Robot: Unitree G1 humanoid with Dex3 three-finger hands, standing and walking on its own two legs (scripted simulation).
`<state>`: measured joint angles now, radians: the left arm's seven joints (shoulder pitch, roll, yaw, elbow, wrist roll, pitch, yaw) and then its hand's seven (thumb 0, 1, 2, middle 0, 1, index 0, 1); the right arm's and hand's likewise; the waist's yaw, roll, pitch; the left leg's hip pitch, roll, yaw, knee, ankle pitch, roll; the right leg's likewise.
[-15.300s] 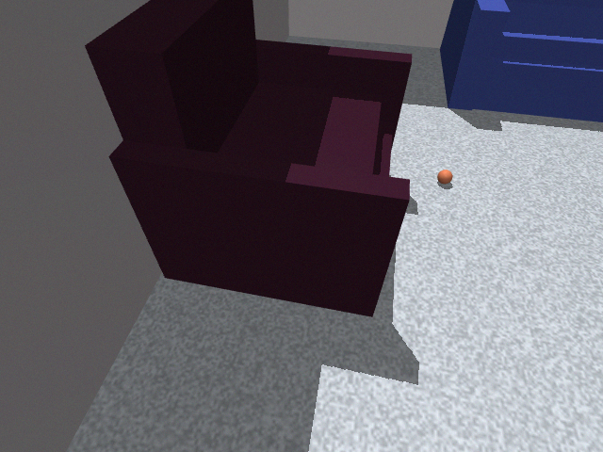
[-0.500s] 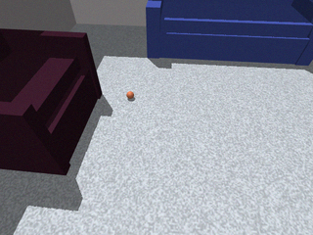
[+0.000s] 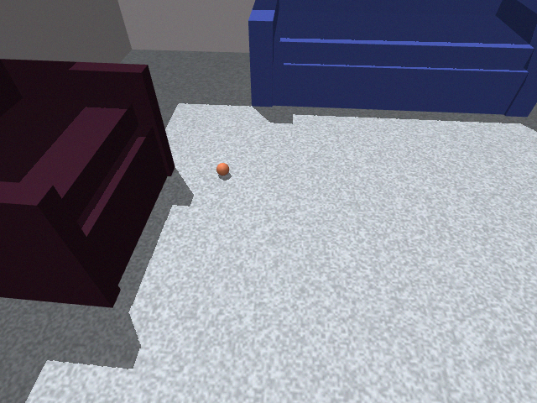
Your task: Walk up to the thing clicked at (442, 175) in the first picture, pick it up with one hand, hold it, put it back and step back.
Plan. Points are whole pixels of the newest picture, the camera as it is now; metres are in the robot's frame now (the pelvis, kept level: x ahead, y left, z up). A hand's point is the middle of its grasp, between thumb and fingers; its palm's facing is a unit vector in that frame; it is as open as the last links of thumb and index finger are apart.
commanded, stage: stand
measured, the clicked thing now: (222, 169) +1.48 +0.25 -0.75
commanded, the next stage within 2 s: none
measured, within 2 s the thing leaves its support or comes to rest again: neither
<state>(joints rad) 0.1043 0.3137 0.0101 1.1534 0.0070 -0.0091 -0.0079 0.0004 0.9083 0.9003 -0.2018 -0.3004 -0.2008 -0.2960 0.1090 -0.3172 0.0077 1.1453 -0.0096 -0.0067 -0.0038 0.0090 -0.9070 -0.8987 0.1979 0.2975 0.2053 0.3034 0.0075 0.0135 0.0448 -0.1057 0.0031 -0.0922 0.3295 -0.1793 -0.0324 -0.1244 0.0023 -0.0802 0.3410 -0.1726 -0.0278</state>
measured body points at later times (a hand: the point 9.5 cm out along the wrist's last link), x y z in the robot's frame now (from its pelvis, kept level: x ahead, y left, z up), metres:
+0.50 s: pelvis +0.00 +0.00 +0.00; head +0.01 +0.00 +0.45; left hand +0.08 +0.30 -0.13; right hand +0.07 -0.30 -0.14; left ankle +0.00 +0.14 -0.75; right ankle +0.01 -0.10 -0.75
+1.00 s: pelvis +0.00 +0.00 +0.00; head +0.01 +0.00 +0.45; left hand +0.08 +0.31 -0.13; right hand +0.07 -0.30 -0.14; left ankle +0.00 +0.14 -0.75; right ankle +0.01 -0.10 -0.75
